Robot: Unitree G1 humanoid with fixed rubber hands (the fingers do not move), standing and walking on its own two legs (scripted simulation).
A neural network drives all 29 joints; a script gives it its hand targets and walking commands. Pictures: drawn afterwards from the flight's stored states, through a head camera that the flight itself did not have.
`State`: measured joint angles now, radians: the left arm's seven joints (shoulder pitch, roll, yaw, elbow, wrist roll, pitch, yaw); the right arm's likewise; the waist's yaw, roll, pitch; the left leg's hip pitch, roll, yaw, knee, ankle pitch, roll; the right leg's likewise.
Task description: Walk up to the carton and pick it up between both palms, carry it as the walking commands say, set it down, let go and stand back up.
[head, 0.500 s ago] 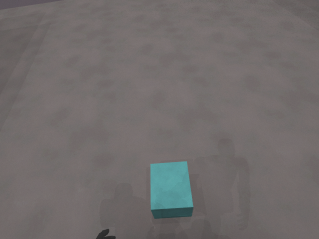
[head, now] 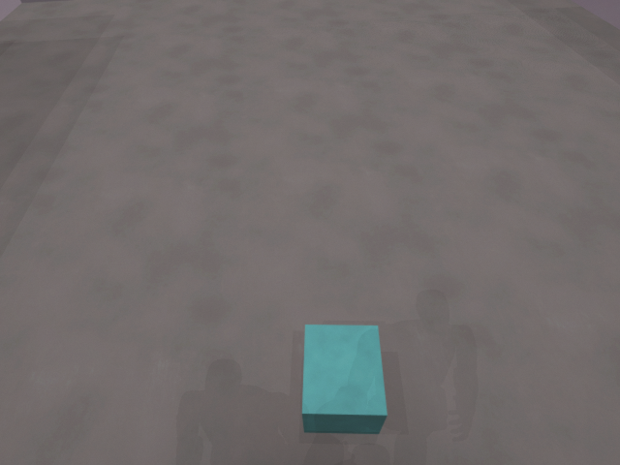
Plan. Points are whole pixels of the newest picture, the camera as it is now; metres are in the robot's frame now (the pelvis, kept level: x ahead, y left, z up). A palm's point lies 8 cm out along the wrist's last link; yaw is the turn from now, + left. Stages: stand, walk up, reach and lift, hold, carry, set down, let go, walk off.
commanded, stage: walk up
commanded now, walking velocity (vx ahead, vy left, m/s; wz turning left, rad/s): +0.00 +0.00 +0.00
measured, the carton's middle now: (341, 378) +0.47 -0.02 -0.68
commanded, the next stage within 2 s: stand in 1.02 s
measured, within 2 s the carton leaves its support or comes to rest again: neither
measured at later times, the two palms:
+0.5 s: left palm out of the picture +0.01 +0.21 -0.15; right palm out of the picture +0.00 -0.20 -0.15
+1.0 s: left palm out of the picture +0.00 +0.22 -0.15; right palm out of the picture +0.03 -0.19 -0.15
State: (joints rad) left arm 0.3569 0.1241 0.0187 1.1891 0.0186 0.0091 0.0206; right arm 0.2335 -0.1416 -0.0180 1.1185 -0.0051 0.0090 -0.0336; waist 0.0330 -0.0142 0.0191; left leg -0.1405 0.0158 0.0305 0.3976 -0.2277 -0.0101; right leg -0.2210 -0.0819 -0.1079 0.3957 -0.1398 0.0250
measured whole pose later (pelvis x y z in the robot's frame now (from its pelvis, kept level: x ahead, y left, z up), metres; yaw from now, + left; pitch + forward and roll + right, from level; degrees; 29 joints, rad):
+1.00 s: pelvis +0.03 +0.02 +0.00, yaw +0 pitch -1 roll +0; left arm 0.29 0.11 0.02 1.15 0.01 0.00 0.04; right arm 0.27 -0.12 -0.03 1.12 -0.02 -0.01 -0.05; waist 0.02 -0.01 0.04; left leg -0.12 -0.01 0.04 0.43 -0.29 0.01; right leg -0.22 -0.11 -0.09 0.45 -0.21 0.06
